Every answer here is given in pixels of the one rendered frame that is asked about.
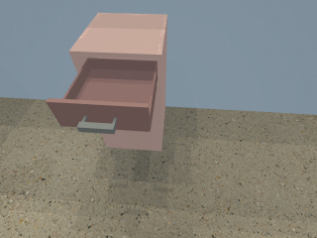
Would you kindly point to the cabinet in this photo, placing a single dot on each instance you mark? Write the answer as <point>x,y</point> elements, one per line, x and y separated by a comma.
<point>128,36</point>

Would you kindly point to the drawer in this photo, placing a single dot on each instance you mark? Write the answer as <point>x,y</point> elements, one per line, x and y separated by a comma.
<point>105,89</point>

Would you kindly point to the handle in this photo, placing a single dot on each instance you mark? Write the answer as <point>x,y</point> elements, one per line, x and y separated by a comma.
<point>95,127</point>

